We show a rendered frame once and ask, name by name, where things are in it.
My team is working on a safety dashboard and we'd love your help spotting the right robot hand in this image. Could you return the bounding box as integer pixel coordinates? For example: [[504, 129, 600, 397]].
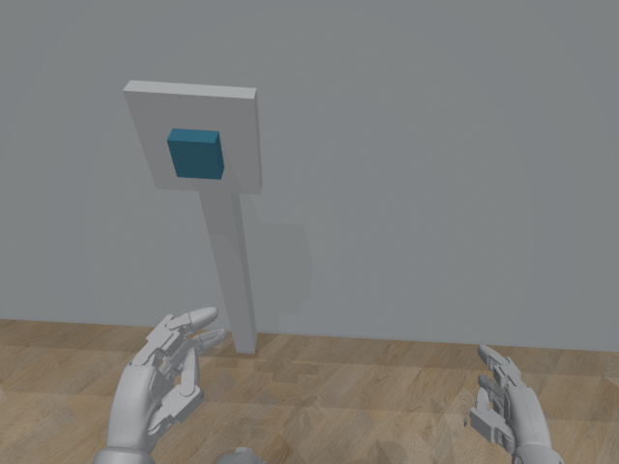
[[470, 344, 552, 457]]

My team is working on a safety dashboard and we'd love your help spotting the button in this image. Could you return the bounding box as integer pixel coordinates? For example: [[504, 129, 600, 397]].
[[167, 129, 224, 180]]

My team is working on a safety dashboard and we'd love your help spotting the left robot hand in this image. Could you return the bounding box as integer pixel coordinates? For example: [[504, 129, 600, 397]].
[[106, 306, 226, 454]]

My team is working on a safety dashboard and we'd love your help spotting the panel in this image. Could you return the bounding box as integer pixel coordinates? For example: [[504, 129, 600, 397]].
[[123, 80, 263, 354]]

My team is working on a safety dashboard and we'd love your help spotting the robot right forearm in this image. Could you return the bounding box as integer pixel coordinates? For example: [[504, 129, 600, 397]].
[[512, 445, 565, 464]]

